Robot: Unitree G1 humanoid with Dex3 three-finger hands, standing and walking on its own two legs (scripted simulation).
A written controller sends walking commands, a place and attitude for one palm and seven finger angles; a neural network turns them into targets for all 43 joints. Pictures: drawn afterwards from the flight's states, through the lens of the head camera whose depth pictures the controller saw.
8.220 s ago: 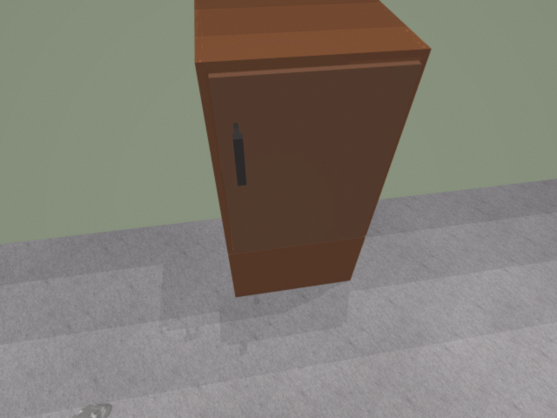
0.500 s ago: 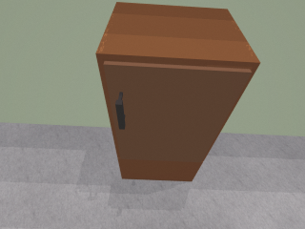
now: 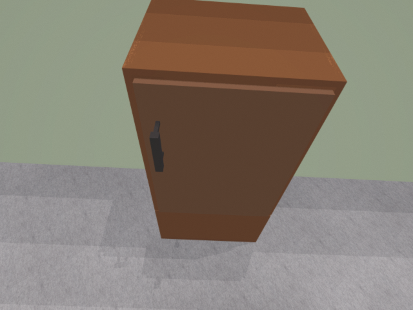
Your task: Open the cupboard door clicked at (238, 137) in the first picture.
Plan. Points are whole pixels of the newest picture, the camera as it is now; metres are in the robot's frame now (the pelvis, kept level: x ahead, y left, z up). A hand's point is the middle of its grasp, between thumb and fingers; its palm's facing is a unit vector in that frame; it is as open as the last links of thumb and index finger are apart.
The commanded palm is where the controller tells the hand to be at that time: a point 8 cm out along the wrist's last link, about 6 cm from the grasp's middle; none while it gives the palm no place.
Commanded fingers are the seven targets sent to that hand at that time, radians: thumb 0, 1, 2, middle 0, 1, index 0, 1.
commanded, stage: shuffle to correct the standing spot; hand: left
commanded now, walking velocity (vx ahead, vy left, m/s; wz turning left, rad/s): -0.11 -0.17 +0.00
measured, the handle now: (158, 147) +0.48 +0.16 -0.01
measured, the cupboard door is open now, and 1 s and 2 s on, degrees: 0 0 0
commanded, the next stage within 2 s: come to a stop and stand still in 0.06 s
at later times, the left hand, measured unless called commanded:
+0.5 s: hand out of the picture -0.02 +0.10 -0.16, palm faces +0.08 -0.97 -0.21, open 7.3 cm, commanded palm none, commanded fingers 0.00 0.90 0.90 -0.20 -0.30 -0.20 -0.30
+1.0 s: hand out of the picture -0.03 +0.20 -0.17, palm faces +0.07 -0.96 -0.28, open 7.4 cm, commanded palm none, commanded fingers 0.00 0.90 0.90 -0.20 -0.30 -0.20 -0.30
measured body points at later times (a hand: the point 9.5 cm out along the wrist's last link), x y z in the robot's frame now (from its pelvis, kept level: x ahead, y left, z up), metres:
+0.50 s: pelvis -0.03 -0.08 +0.00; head -0.01 -0.08 +0.45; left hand -0.03 +0.15 -0.15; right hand +0.02 -0.32 -0.15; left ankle -0.05 +0.04 -0.69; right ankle -0.03 -0.20 -0.74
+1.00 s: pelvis -0.05 -0.01 -0.01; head -0.05 -0.02 +0.44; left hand -0.03 +0.25 -0.15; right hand +0.06 -0.22 -0.16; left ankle -0.03 +0.06 -0.74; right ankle -0.04 -0.17 -0.74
